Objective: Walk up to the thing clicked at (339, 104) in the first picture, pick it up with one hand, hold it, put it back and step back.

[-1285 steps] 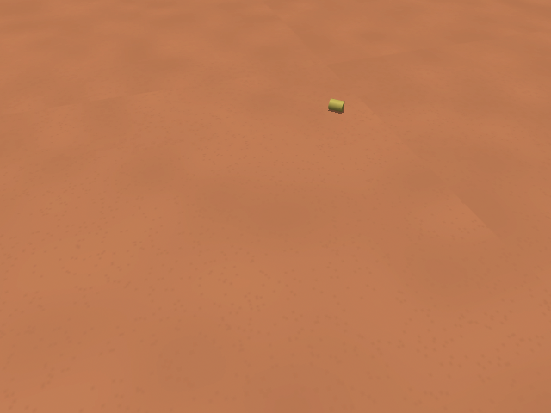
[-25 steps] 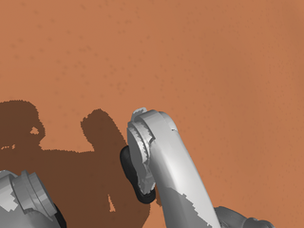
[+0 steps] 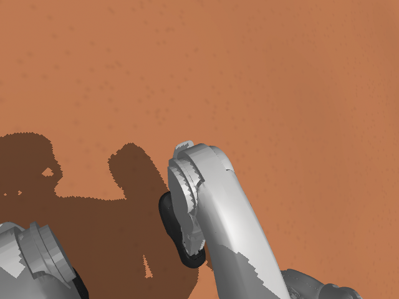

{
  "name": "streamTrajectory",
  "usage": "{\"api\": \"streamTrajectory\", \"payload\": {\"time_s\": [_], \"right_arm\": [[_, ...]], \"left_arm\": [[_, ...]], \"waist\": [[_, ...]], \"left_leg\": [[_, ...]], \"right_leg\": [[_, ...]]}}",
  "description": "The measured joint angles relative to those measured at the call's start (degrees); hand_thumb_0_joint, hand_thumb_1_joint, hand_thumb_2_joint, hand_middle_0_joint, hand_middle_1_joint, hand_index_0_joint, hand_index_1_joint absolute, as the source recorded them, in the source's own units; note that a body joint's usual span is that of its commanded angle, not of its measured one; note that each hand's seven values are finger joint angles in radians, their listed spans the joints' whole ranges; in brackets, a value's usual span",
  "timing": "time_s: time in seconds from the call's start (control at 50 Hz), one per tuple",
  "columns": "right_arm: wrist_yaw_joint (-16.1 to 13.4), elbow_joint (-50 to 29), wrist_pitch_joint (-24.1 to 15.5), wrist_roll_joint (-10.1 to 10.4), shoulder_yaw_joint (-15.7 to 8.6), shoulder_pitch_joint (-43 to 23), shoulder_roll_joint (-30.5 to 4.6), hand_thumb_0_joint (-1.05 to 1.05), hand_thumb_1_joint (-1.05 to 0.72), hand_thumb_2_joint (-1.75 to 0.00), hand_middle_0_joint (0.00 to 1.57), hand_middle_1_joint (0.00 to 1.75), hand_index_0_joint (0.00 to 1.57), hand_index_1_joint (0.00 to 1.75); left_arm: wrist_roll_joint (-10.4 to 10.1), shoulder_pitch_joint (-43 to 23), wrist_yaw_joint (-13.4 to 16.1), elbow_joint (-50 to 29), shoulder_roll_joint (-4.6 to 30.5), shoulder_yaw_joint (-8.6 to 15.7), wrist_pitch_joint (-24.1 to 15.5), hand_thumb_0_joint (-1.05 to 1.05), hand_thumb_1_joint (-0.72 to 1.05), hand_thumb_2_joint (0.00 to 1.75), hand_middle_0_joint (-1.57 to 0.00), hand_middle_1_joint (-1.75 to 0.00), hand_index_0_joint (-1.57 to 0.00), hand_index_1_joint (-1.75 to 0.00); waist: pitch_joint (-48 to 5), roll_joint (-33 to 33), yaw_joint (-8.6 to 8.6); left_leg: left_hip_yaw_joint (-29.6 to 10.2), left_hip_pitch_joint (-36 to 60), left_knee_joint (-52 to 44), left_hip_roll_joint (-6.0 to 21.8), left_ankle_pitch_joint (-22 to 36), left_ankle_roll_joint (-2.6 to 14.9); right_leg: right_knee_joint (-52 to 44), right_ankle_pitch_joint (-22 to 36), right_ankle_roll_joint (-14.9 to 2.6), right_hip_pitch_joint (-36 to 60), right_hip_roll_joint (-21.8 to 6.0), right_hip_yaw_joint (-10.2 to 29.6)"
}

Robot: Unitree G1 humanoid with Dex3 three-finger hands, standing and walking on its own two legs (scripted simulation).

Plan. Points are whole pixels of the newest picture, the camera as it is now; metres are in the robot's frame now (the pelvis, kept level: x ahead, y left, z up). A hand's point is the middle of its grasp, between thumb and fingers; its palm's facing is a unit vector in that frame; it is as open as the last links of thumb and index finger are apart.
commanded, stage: close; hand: left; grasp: from above
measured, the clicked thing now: out of the picture +0.47 +0.27 -0.26
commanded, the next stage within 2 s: settle in 0.04 s
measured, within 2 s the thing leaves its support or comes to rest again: leaves its support in 0.62 s
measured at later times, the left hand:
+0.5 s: hand out of the picture +0.46 +0.25 -0.24, palm faces +0.06 -0.54 -0.84, open 10.1 cm
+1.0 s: hand out of the picture +0.46 +0.27 -0.15, palm faces +0.02 -0.49 -0.87, open 10.1 cm
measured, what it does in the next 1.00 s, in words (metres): stands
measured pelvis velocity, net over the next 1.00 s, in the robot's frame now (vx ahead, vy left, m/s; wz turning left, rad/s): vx -0.01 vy -0.01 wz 0.02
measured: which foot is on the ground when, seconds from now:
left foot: down 0.00-1.00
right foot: down 0.00-1.00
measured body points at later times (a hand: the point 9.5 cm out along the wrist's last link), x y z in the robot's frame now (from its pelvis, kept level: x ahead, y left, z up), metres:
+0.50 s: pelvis +0.00 +0.00 +0.00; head +0.30 +0.08 +0.33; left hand +0.46 +0.28 -0.19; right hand +0.01 -0.26 -0.05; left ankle +0.05 +0.13 -0.26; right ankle +0.11 -0.14 -0.26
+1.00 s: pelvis -0.01 -0.01 +0.04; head +0.28 +0.05 +0.38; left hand +0.46 +0.29 -0.10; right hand +0.00 -0.28 -0.04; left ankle +0.05 +0.13 -0.26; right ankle +0.11 -0.14 -0.26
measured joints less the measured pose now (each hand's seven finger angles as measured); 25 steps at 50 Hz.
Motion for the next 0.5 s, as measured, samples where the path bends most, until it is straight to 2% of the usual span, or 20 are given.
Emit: {"api": "streamTrajectory", "payload": {"time_s": [0.4, 0.5], "right_arm": [[0.32, 0.67, -0.22, 0.23, -0.65, 0.50, 0.27, 0.00, -0.91, -0.90, 0.19, 0.30, 0.20, 0.29], [0.61, 1.50, -0.38, 0.71, -1.51, 0.75, 0.98, 0.00, -0.91, -0.90, 0.19, 0.30, 0.20, 0.29]], "left_arm": [[0.18, 0.73, -0.81, -1.25, -0.96, -0.28, 0.08, 0.00, 0.05, 0.54, -0.63, -0.63, -0.60, -0.61], [0.24, 1.04, -1.56, -3.75, -2.22, 1.14, 0.94, 0.00, 0.06, 0.52, -0.63, -0.60, -0.62, -0.59]], "waist": [[-0.19, 0.14, 0.50], [-0.38, 0.23, 1.56]], "left_leg": [[0.24, 0.09, -0.25, 0.15, 0.14, 0.05], [0.63, 0.29, -1.05, 0.52, 0.26, 0.14]], "right_leg": [[-0.20, 0.18, 0.02, 0.05, -0.04, 0.11], [-0.86, 0.45, 0.05, 0.02, 0.04, 0.30]]}}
